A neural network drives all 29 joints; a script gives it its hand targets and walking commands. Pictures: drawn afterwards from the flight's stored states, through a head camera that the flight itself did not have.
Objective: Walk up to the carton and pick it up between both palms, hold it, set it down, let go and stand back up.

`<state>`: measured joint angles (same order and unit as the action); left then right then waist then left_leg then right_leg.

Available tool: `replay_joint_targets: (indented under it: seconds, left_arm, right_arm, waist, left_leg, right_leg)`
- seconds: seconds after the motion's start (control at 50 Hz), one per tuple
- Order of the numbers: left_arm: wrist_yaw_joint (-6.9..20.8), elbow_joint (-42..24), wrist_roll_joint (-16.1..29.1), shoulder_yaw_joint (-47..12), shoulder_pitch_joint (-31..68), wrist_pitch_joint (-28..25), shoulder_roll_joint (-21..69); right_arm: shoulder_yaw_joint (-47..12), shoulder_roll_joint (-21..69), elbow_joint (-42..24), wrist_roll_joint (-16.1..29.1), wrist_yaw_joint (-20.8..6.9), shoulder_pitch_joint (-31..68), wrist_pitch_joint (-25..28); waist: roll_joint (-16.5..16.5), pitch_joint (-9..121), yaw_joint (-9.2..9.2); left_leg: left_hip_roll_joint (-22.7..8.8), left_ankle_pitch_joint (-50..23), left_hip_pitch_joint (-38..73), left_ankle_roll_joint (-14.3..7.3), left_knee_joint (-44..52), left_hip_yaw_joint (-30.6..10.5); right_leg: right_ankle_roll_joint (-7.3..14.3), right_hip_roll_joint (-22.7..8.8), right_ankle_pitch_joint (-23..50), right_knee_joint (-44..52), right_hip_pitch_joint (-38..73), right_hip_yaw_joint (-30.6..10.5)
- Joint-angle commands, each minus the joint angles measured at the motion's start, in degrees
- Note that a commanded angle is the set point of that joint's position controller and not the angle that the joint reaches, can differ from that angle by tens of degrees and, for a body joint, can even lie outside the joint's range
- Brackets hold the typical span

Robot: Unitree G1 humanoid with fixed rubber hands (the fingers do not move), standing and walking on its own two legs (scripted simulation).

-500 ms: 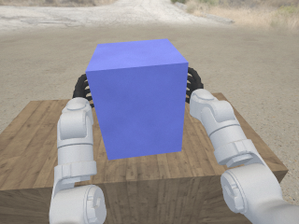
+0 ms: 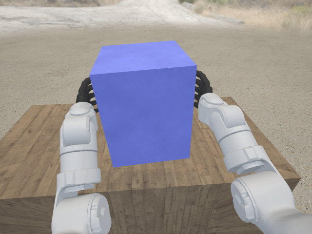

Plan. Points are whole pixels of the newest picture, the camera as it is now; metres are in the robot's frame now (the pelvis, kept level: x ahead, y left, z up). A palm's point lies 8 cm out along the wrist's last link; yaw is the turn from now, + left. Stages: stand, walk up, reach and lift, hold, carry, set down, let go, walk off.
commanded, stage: hold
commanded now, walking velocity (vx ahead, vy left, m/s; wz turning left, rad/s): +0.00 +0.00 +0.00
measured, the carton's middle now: (145, 101) +0.40 +0.01 +0.23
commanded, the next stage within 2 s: none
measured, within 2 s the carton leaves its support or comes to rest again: neither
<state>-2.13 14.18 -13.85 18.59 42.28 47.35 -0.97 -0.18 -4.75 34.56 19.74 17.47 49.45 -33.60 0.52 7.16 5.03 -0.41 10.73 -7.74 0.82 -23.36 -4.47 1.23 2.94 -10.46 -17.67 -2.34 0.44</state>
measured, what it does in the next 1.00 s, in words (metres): stands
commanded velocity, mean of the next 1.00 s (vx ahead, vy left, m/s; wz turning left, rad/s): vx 0.00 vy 0.00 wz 0.00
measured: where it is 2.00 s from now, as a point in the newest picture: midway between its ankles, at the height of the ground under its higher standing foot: outside the picture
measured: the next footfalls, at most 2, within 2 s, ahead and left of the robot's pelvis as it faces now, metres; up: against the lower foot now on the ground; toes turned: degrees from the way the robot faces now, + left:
none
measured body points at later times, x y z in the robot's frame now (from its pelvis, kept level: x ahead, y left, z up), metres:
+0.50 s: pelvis +0.00 +0.00 +0.00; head -0.08 +0.02 +0.44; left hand +0.38 +0.16 +0.24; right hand +0.38 -0.14 +0.24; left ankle +0.03 +0.12 -0.75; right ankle +0.00 -0.10 -0.75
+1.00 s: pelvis +0.00 +0.00 +0.00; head -0.08 +0.02 +0.44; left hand +0.37 +0.16 +0.24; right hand +0.37 -0.14 +0.25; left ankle +0.03 +0.12 -0.75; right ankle +0.00 -0.10 -0.75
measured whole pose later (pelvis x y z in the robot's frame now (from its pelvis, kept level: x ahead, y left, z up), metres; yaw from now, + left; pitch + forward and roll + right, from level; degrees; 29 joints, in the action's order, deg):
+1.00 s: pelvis +0.00 +0.00 +0.00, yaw +0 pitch -5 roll -1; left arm -2.1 13.7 -13.5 18.3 41.9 47.3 -1.2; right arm -0.6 -4.8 33.8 19.4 17.5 49.3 -33.9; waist 0.7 6.7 5.4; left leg -0.2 10.7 -7.3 0.7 -23.2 -4.7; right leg 1.2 2.9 -10.4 -17.5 -1.9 0.4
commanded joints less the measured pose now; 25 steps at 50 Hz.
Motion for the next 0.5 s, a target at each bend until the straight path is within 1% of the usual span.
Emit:
replay_joint_targets:
  seconds: [0.0,0.28,0.48]
  left_arm:
    - [7.59,-9.12,12.71,-29.59,51.22,-4.92,35.96]
    - [7.56,-9.84,12.78,-29.89,51.03,-4.82,36.02]
    - [7.56,-9.4,12.62,-29.75,51.06,-4.76,36.0]
  right_arm:
    - [-18.15,38.83,-21.48,9.55,-8.02,51.99,2.77]
    - [-18.5,38.76,-22.06,9.9,-7.9,51.69,2.64]
    - [-18.35,38.74,-21.82,9.68,-8.0,51.91,2.62]
  waist:
    - [-3.99,22.38,0.5]
    - [-4.09,22.69,0.58]
    - [-4.02,22.26,0.44]
  left_leg:
    - [2.46,-14.49,10.27,1.64,1.65,1.99]
    - [2.48,-15.45,10.64,1.81,1.39,1.91]
    - [2.43,-14.68,10.35,1.69,1.61,1.95]
  right_leg:
    - [-4.56,1.12,11.82,2.92,0.76,0.06]
    - [-4.59,1.21,12.82,2.79,1.06,0.07]
    - [-4.53,1.15,11.99,2.92,0.78,0.03]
